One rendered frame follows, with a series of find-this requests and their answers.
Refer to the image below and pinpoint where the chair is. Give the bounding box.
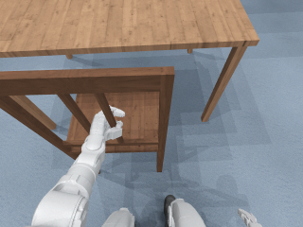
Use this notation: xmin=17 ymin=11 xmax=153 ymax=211
xmin=0 ymin=66 xmax=175 ymax=174

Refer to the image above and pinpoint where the robot left forearm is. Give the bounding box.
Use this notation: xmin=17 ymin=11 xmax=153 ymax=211
xmin=31 ymin=133 xmax=106 ymax=226

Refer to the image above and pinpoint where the robot left hand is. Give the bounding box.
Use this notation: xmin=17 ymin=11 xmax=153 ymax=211
xmin=89 ymin=105 xmax=125 ymax=141

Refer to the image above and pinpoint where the table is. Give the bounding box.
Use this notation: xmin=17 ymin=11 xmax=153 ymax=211
xmin=0 ymin=0 xmax=259 ymax=130

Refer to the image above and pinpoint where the robot left shin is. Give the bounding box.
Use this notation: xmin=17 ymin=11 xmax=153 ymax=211
xmin=119 ymin=207 xmax=129 ymax=212

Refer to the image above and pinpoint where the robot right hand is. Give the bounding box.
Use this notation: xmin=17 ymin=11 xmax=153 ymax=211
xmin=238 ymin=208 xmax=262 ymax=227

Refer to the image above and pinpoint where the left robot upper arm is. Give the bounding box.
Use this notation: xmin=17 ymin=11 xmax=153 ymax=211
xmin=24 ymin=190 xmax=89 ymax=227

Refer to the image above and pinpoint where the robot right foot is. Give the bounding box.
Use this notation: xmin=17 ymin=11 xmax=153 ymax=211
xmin=164 ymin=195 xmax=176 ymax=227

